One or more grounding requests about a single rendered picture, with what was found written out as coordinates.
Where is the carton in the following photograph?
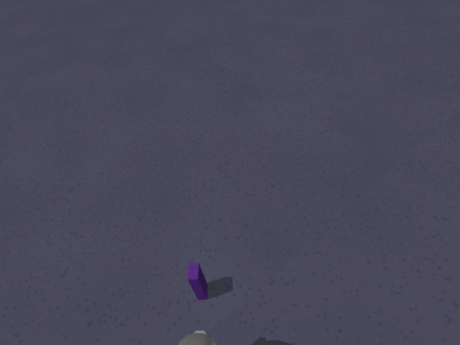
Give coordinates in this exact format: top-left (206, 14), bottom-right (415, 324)
top-left (188, 263), bottom-right (208, 300)

